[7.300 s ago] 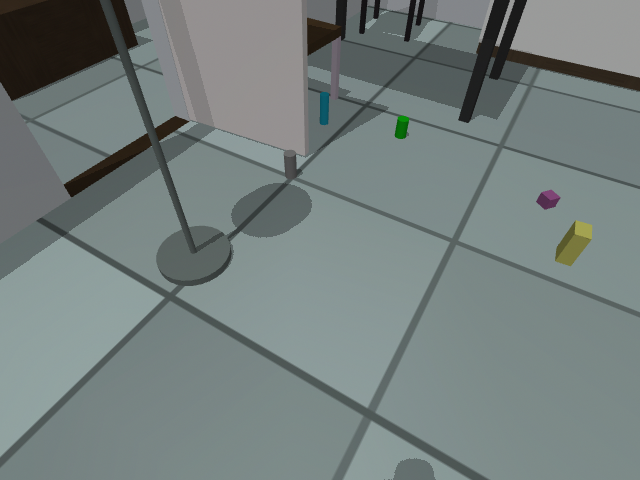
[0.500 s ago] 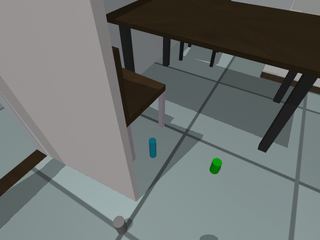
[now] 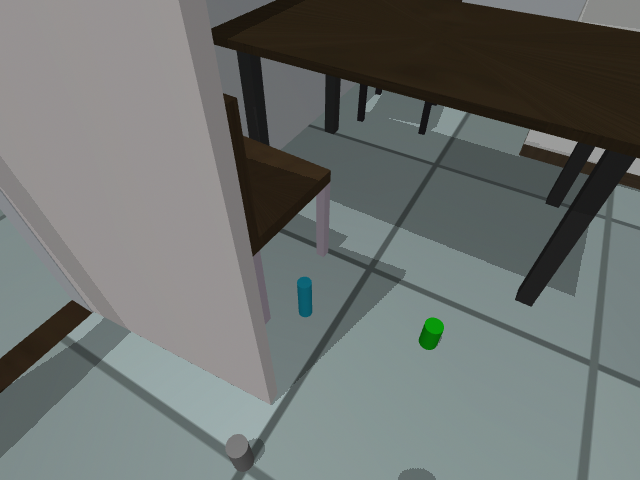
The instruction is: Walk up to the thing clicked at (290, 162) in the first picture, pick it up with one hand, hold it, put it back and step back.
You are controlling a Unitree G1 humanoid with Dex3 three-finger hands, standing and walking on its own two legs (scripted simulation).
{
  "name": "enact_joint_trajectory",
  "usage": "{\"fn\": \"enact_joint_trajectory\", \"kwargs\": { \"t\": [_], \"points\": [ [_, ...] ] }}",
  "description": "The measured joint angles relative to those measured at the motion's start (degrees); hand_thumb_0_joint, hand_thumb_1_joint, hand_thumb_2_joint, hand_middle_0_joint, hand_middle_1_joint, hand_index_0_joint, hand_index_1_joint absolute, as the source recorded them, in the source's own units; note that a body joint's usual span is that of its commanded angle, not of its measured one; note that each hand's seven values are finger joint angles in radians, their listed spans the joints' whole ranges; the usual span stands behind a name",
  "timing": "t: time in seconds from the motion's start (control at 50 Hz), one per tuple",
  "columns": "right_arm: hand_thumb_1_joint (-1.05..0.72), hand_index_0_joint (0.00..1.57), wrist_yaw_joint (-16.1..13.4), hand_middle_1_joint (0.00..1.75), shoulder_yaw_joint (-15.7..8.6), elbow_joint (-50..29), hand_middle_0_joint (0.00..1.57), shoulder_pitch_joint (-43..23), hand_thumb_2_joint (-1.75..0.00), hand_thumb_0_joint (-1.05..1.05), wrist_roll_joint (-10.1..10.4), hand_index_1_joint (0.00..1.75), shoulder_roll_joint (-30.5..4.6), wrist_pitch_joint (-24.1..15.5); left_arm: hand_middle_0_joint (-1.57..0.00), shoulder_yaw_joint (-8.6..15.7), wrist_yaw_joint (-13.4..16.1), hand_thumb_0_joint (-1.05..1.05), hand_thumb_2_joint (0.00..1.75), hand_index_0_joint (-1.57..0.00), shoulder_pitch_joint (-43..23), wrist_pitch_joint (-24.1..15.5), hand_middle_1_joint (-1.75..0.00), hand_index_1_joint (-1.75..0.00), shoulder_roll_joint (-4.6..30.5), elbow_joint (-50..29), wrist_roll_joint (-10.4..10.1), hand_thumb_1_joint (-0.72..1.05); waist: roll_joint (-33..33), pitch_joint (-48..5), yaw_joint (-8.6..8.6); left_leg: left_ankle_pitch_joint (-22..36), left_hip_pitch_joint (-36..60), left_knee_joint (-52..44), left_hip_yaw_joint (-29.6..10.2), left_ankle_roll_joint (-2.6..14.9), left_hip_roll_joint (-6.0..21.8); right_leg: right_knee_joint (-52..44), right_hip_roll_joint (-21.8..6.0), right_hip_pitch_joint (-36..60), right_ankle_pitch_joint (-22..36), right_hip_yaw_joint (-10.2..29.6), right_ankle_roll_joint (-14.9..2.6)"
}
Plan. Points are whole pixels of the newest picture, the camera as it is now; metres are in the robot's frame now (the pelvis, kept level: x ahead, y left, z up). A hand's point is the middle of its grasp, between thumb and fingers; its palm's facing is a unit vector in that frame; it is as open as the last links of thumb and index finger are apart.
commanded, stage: stand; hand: left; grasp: from the side
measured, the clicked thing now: (240, 453) +0.36 +0.23 -0.72
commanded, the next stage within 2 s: go down in 0.34 s
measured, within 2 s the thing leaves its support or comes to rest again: neither
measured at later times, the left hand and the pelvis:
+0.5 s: hand out of the picture +0.09 +0.25 -0.15, palm faces +0.02 -0.94 -0.35, open 7.5 cm; pelvis +0.00 +0.00 +0.00, yaw +1 degrees
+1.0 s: hand out of the picture +0.14 +0.28 -0.18, palm faces +0.05 -0.94 -0.34, open 16.1 cm; pelvis -0.01 +0.02 -0.04, yaw +1 degrees
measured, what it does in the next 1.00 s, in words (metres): stands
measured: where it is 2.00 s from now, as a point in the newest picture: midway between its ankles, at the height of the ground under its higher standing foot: outside the picture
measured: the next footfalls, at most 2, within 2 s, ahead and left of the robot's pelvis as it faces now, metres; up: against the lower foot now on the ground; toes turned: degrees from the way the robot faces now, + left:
none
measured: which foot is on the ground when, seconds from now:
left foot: down 0.00-1.00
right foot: down 0.00-1.00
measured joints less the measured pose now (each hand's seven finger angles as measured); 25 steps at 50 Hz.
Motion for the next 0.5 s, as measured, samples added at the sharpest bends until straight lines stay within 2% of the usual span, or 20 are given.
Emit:
{"fn": "enact_joint_trajectory", "kwargs": {
  "t": [0.46,0.5],
  "points": [
    [-0.90,0.21,0.05,0.30,-0.19,0.06,0.21,0.44,-0.90,0.00,-0.08,0.30,0.04,0.16,-0.20,0.03,0.09,0.01,0.90,-0.20,0.35,0.03,-0.30,-0.30,0.09,-0.06,0.07,0.90,0.06,0.18,-0.04,0.07,-0.03,-0.17,-0.05,-0.07,0.04,-0.01,0.04,-0.09,-0.03,-0.04,-0.06],
    [-0.91,0.20,-1.00,0.30,-0.10,-4.87,0.21,2.46,-0.90,0.00,1.72,0.30,0.22,-0.25,-0.20,1.05,0.68,0.01,0.88,-0.19,0.14,-0.04,-0.28,-0.28,-0.64,-2.97,-0.94,0.88,0.16,0.22,-0.41,-0.64,-2.77,2.15,-0.76,0.34,-0.17,1.84,-0.29,-2.32,-0.74,-0.67,-0.04]
  ]
}}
